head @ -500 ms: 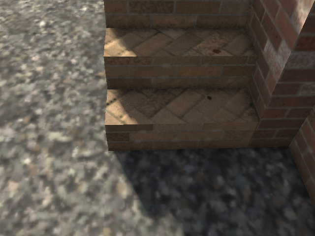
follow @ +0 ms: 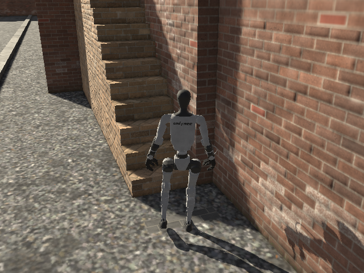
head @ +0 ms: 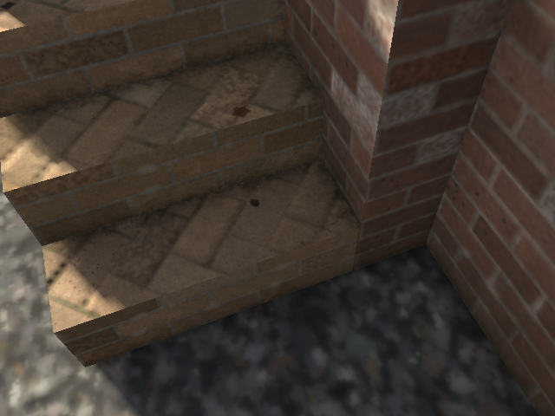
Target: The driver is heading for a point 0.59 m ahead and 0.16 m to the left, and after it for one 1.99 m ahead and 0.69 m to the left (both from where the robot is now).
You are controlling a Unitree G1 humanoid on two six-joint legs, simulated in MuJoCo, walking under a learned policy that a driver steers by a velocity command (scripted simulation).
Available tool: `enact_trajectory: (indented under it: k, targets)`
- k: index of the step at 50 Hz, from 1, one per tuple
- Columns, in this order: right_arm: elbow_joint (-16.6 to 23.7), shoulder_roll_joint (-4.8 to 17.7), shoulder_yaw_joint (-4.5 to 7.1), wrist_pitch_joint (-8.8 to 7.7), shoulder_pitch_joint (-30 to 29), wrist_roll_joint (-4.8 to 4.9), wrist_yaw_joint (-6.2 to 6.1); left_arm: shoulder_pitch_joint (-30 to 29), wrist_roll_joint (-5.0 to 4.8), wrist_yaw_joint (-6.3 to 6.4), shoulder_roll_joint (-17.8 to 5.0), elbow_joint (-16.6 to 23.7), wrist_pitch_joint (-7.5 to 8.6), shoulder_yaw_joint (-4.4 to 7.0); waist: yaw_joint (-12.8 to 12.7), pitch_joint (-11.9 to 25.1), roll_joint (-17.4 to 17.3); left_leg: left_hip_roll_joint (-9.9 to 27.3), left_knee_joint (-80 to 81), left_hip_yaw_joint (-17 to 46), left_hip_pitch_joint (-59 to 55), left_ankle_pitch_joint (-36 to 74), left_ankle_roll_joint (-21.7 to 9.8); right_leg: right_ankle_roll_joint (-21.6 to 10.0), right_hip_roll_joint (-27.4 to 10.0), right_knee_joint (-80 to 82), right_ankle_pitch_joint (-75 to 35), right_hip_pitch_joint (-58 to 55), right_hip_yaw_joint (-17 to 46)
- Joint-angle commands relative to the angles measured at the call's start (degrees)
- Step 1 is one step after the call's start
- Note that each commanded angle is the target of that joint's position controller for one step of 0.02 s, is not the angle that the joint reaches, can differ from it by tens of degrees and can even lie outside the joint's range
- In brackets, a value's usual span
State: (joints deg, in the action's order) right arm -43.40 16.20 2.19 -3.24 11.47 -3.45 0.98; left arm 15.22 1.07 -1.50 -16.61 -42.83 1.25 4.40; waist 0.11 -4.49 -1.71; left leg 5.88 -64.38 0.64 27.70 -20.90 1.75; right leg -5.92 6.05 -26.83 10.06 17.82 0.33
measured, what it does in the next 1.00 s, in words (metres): walks ahead, turning left: left foot, then right foot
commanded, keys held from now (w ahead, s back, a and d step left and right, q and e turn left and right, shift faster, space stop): w+q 0.66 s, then q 0.30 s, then no key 0.04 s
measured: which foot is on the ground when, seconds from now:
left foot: up 0.00-0.36, down 0.38-0.78, up 0.80-1.00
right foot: down 0.00-0.40, up 0.42-0.76, down 0.78-1.00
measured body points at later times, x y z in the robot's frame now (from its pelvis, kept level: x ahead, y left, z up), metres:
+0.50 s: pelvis +0.29 +0.08 +0.00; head +0.33 +0.09 +0.45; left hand +0.33 +0.34 -0.13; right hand +0.45 -0.18 -0.12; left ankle +0.35 +0.15 -0.74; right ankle +0.18 -0.06 -0.63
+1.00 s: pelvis +0.42 +0.10 +0.00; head +0.46 +0.11 +0.45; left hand +0.39 +0.38 -0.11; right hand +0.70 -0.04 -0.10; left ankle +0.36 +0.20 -0.62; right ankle +0.51 +0.01 -0.74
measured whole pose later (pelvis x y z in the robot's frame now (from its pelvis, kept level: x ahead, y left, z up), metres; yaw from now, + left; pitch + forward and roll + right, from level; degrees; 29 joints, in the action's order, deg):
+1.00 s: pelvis +0.42 +0.10 +0.00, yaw +27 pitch +1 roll +0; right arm -39.5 15.0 3.4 2.7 6.2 -2.4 0.4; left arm 13.8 2.0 4.6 -12.7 -43.5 1.0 1.6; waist -1.6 -2.9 -2.1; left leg -2.4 -76.4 1.0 35.1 -25.1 3.0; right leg -0.3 -3.8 -26.2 10.4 16.5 -6.2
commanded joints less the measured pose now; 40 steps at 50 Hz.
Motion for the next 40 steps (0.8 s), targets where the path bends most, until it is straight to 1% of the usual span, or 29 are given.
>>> enact_trajectory:
  k: [1, 4, 5, 6, 11, 13, 14, 15, 16, 17, 18, 19, 20, 21, 22, 23, 24, 26, 27, 29, 32, 33, 34, 35, 36, 37, 38, 39, 40]
  targets:
    - [1.66, 3.99, 0.5, 0.58, 5.42, -0.99, 0.35, 1.29, 0.06, 0.07, -7.21, 2.35, 2.37, 1.89, 1.43, 7.88, 3.44, 0.84, 5.31, -0.05, 2.2, 4.79, 0.08, -9.26, -15.13, 14.72, -14.87, -7.45, 15.1]
    - [3.1, 3.76, 0.19, 0.49, -0.76, -0.17, 0.77, 5.07, -0.17, 0.01, -6.9, -0.55, 3.28, 1.69, -1.18, 3.73, 5.38, 1.66, 13.81, -0.48, 7.7, 13.63, -0.54, -7.57, -15.27, 18.91, -10.22, -10.36, 13.15]
    - [3.59, 4.24, 0.08, 0.37, -3.39, 0.17, 1.25, 5.58, -0.29, 0.09, -7.69, -1.21, 3.65, 1.96, -2.12, 3.14, 5.64, 1.52, 15.56, -0.78, 8.91, 15.83, -0.91, -7.0, -15.48, 20.4, -6.64, -11.36, 12.59]
    - [3.97, 4.57, 0.15, 0.16, -5.43, 0.43, 1.82, 6.31, -0.43, 0.24, -6.81, -1.98, 3.8, 1.69, -2.9, 2.79, 5.56, 1.57, 17.7, -0.25, 10.42, 18.52, -1.53, -6.49, -15.63, 21.49, -3.74, -13.67, 12.16]
    - [4.7, 3.73, -0.25, -0.78, -10.83, 1.28, 3.28, 7.66, 0.16, 1.14, -6.4, -5.02, 5.64, 1.65, -3.61, -0.88, 5.3, -0.62, 28.5, -0.73, 10.07, 24.3, -4.11, -4.0, -16.25, 23.61, -6.7, -18.0, 5.41]
    - [4.63, 3.59, -0.44, -0.81, -11.9, 1.2, 3.21, 7.46, 0.72, 1.1, -6.43, -6.02, 6.65, 1.7, -3.4, -1.16, 5.65, -2.11, 31.35, -2.11, 7.12, 23.01, -5.04, -2.86, -16.93, 21.67, -13.07, -18.04, 2.63]
    - [4.36, 3.3, -0.54, -0.8, -12.38, 0.88, 3.17, 7.89, 0.49, 1.32, -5.38, -6.62, 6.77, 1.22, -3.47, -1.57, 4.8, -2.92, 33.0, -2.58, 5.92, 21.76, -5.92, -2.4, -17.73, 20.34, -18.68, -18.37, 1.87]
    - [4.08, 3.45, -0.49, -0.85, -11.45, 0.67, 3.01, 7.51, 0.51, 1.49, -5.94, -7.05, 6.81, 1.2, -2.75, -0.84, 5.14, -4.19, 34.4, -3.53, 4.15, 19.87, -6.99, -1.58, -17.77, 17.78, -25.23, -19.59, 0.53]
    - [3.36, 3.87, -0.34, -0.9, -9.79, 0.7, 2.8, 6.73, 0.57, 1.71, -5.3, -7.31, 6.66, 0.69, -1.8, 1.37, 6.17, -6.02, 35.44, -4.45, 1.19, 17.33, -8.22, -0.66, -17.31, 13.58, -35.68, -21.21, -0.63]
    - [2.1, 4.78, 0.03, -1.06, -6.22, 0.72, 2.4, 6.23, 0.87, 1.84, -6.34, -7.5, 6.33, 0.69, -0.06, 4.51, 7.01, -8.38, 35.49, -5.79, -2.65, 13.97, -9.54, 0.01, -17.01, 6.12, -46.9, -22.94, -1.75]
    - [-0.2, 5.71, 0.47, -1.52, 0.75, 0.28, 1.8, 6.28, 0.92, 2.05, -6.91, -7.68, 5.78, 0.57, 2.88, 8.92, 6.79, -10.5, 37.74, -6.52, -9.19, 12.49, -11.03, 0.64, -16.27, -5.29, -53.41, -23.26, -3.21]
    - [-3.02, 7.34, 1.27, -2.15, 9.46, -0.16, 0.69, 6.1, 0.81, 2.85, -6.68, -6.99, 5.3, -0.01, 6.2, 14.19, 3.98, -7.27, 38.79, -2.52, -21.11, 13.95, -13.1, 1.26, -15.34, -17.61, -44.45, -16.58, -4.46]
    - [-3.03, 15.85, 4.04, -2.09, 15.57, -0.28, -0.3, 9.09, -1.21, 2.68, -3.56, -3.24, 5.79, -1.45, 5.7, 21.8, -10.8, 8.93, 37.24, 23.09, -41.88, 16.12, -22.1, 4.49, -7.44, -41.54, -22.18, 7.07, -8.19]
    - [-3.71, 14.82, 4.03, -1.32, 13.75, 1.68, -0.48, 5.27, -0.21, 2.67, -5.67, -3.89, 6.4, -0.93, 5.55, 23.42, -10.92, 13.37, 45.33, 38.67, -44.51, 30.9, -24.99, 4.45, -0.36, -51.76, 15.21, 17.97, -1.67]
    - [-3.16, 14.59, 4.25, -1.17, 10.72, 2.61, -0.42, 2.89, 0.25, 2.64, -5.35, -3.33, 6.17, -1.32, 3.56, 18.92, -4.77, 11.48, 43.71, 30.07, -40.04, 32.85, -23.42, 3.6, -5.43, -53.49, 11.4, 19.16, 3.54]
    - [-2.41, 11.44, 3.59, -0.78, 7.56, 2.92, -0.5, 1.26, 0.3, 2.51, -4.88, -3.18, 6.35, -1.83, 2.67, 13.9, 0.02, 9.93, 44.5, 23.97, -32.37, 38.68, -21.69, 3.68, -7.99, -50.21, 8.17, 17.66, 3.17]
    - [-2.31, 8.86, 2.77, -0.45, 6.33, 3.19, -0.8, -0.07, 0.51, 2.44, -4.09, -2.93, 5.88, -2.11, 1.08, 10.08, 2.57, 7.98, 46.01, 20.14, -26.34, 43.54, -19.86, 3.86, -9.39, -45.75, 7.54, 15.64, 3.05]
    - [-1.84, 6.39, 1.84, 0.01, 3.51, 2.96, -0.9, -0.36, 2.18, 2.22, -2.69, -2.19, 3.99, -2.65, -1.79, 8.06, 2.05, 3.72, 47.89, 14.55, -17.09, 47.31, -17.53, 4.93, -8.98, -37.99, 6.95, 9.36, 1.61]
    - [-1.73, 7.43, 1.95, -0.52, 2.4, 2.76, -0.89, 0.79, 2.58, 2.35, -1.88, -2.42, 3.04, -2.95, -3.21, 8.27, -0.34, 2.49, 47.98, 13.23, -14.31, 49.33, -17.36, 5.44, -7.94, -34.54, 7.29, 6.63, 0.34]
    - [-1.55, 9.31, 2.69, -1.44, 1.8, 2.53, -0.29, -0.53, 2.3, 2.48, -0.9, -1.82, 2.2, -3.67, -3.25, 8.52, -2.14, 0.35, 47.86, 11.35, -12.54, 49.05, -16.55, 6.72, -6.55, -24.83, 6.74, 4.31, -1.75]
    - [-2.13, 9.57, 3.36, -1.38, 3.22, 2.7, -0.41, -7.09, 1.85, 2.74, -0.18, 0.1, 2.19, -4.2, -0.5, 8.64, -3.38, -0.46, 46.46, 12.56, -13.37, 42.27, -13.99, 7.33, -6.25, -12.91, 1.1, 3.73, -2.41]
    - [-1.69, 9.38, 3.55, -0.72, 2.55, 2.39, -0.51, -8.34, 1.8, 3.35, 0.53, 0.44, 1.87, -4.69, -0.2, 9.74, -3.87, -0.52, 44.23, 13.57, -14.3, 39.21, -13.44, 7.36, -6.04, -11.65, 0.51, 3.95, -2.31]
    - [-1.47, 8.92, 3.51, -0.62, 3.31, 2.89, -0.73, -9.48, 1.17, 3.99, 0.22, 1.23, 1.72, -4.93, 0.65, 9.17, -3.77, -0.66, 43.19, 15.0, -13.84, 39.59, -12.77, 7.67, -5.77, -10.41, -1.08, 3.4, -2.32]
    - [-1.8, 8.68, 3.74, -0.5, 3.41, 2.7, -1.04, -7.69, 0.83, 4.77, 0.67, 0.78, 1.57, -5.07, 0.31, 10.35, -5.51, -0.19, 41.49, 15.96, -12.93, 39.3, -12.25, 7.65, -5.11, -11.2, -1.59, 1.26, -2.53]
    - [-1.48, 7.87, 3.57, -0.19, 3.1, 2.75, -1.21, -6.59, 0.46, 5.18, -0.53, 0.72, 1.61, -4.86, 0.01, 9.86, -4.97, -0.69, 39.54, 17.46, -12.74, 40.11, -11.27, 7.33, -4.96, -9.51, -1.41, 0.64, -1.93]
    - [-1.25, 7.78, 3.61, -0.07, 2.62, 2.87, -1.43, -5.41, 0.63, 5.53, -1.2, 0.66, 1.78, -4.62, -0.68, 9.65, -3.99, -1.22, 37.13, 18.72, -12.78, 41.27, -10.17, 6.63, -4.65, -6.49, -1.8, -0.94, -1.71]
    - [-0.84, 7.87, 3.6, -0.1, 1.12, 3.14, -1.6, -2.33, 1.0, 5.86, -1.61, 0.08, 2.25, -4.34, -2.88, 9.31, -2.63, -2.48, 33.21, 19.36, -11.49, 42.46, -8.51, 5.65, -4.94, -0.73, -5.59, -5.28, -1.44]
    - [0.48, 6.37, 3.07, -0.61, -1.02, 4.04, -1.61, 2.52, 1.99, 6.34, -3.21, -1.13, 2.84, -3.69, -5.29, 11.07, 0.1, -4.99, 25.04, 18.15, -7.64, 41.24, -5.65, 3.71, -9.45, 4.26, -13.49, -13.51, 2.16]
    - [3.2, 2.11, 1.86, -0.96, -2.41, 5.18, -1.69, 7.23, 3.13, 6.81, -6.73, -1.11, 3.14, -3.07, -6.29, 14.2, 8.43, -10.14, 8.29, 10.35, 0.24, 23.79, -3.03, -1.72, -23.26, 5.21, -43.88, -22.68, 13.89]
